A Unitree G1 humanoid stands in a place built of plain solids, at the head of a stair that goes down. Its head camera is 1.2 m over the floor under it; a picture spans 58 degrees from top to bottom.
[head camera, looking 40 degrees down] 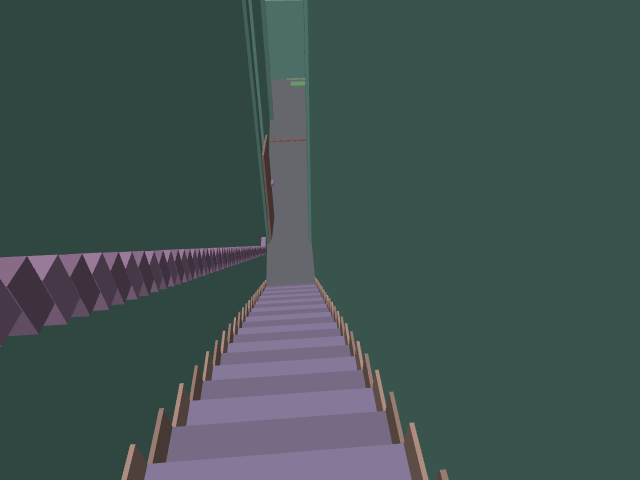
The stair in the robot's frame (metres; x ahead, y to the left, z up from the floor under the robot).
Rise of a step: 0.20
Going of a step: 0.24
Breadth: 0.97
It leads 5 degrees to the left of straight ahead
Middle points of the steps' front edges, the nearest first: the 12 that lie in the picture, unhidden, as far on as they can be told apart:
0.71 0.15 -0.41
0.95 0.17 -0.61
1.19 0.19 -0.82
1.43 0.21 -1.02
1.67 0.23 -1.23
1.91 0.25 -1.43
2.15 0.27 -1.64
2.38 0.29 -1.84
2.62 0.31 -2.05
2.86 0.32 -2.25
3.10 0.34 -2.46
3.34 0.36 -2.66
